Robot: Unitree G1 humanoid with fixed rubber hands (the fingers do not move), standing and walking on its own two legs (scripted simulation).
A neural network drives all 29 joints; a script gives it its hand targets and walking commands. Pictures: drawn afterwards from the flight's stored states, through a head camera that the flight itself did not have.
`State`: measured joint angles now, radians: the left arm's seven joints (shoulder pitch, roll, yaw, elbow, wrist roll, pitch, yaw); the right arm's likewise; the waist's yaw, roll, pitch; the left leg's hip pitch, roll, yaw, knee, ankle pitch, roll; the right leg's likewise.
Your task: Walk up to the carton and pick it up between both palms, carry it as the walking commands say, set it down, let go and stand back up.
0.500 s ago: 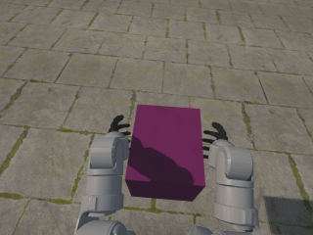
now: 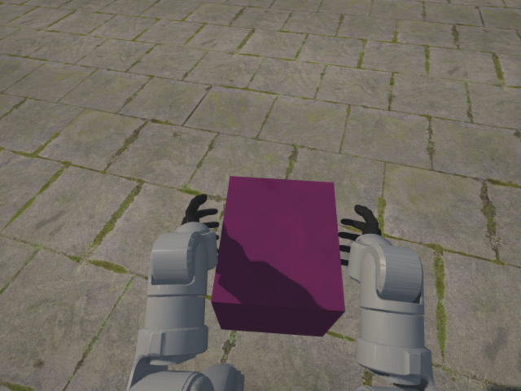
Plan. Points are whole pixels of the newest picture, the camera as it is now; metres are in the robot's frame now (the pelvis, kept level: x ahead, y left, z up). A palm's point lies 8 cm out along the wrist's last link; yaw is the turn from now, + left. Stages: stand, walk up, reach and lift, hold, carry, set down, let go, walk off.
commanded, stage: carry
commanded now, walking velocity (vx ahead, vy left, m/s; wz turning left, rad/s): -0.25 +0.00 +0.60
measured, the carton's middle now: (276, 257) +0.34 -0.01 -0.02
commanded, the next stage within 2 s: none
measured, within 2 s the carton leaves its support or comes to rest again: neither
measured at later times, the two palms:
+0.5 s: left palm (38, 370) +0.14 +0.29 +0.05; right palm (240, 314) +0.21 +0.04 +0.06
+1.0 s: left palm out of the picture -0.06 +0.32 +0.08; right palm out of the picture +0.09 +0.11 +0.07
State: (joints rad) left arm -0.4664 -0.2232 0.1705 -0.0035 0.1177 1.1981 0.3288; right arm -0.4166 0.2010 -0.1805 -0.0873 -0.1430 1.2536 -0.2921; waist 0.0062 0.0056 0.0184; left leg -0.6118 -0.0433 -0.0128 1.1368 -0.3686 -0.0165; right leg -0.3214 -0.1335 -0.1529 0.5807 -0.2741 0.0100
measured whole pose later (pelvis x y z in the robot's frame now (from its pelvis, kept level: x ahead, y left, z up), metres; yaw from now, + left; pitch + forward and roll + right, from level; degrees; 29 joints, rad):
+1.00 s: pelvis -0.24 +0.04 +0.00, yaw +37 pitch +2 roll +2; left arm -0.47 -0.22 0.17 -0.02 0.13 1.19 0.31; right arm -0.42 0.20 -0.17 -0.10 -0.13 1.23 -0.29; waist 0.01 0.00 0.02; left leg -0.40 0.01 0.05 0.73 -0.33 -0.01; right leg -0.34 -0.23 -0.25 0.60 -0.27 0.05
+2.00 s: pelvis -0.41 -0.06 +0.00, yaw +59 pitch +3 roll -1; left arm -0.45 -0.21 0.19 -0.03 0.13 1.21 0.31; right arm -0.42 0.20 -0.15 -0.07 -0.14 1.23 -0.29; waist 0.01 -0.01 -0.03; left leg -0.34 0.01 0.05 0.55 -0.26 0.03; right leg -0.39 -0.12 -0.13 0.61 -0.36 0.06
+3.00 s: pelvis -0.42 -0.07 +0.00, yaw +57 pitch +2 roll +0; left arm -0.45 -0.21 0.18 -0.03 0.14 1.21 0.30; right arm -0.42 0.20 -0.15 -0.06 -0.15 1.23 -0.28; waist 0.01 0.00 -0.07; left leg -0.35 0.00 0.10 0.54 -0.23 0.04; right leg -0.34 -0.11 -0.12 0.57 -0.26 0.03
